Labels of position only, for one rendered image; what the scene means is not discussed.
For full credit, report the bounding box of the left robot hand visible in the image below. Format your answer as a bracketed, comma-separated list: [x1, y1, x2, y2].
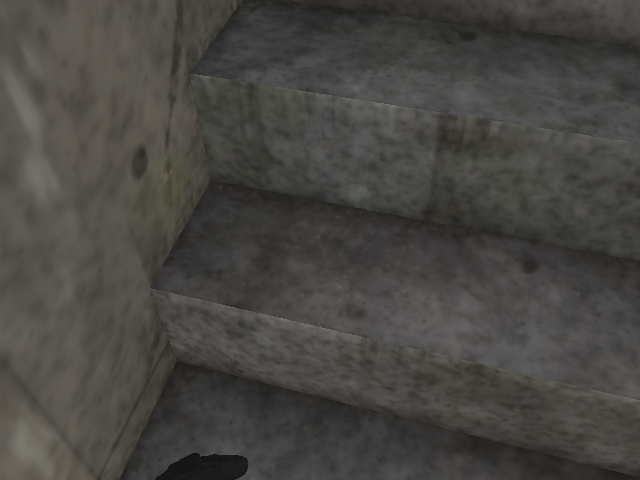
[155, 453, 248, 480]

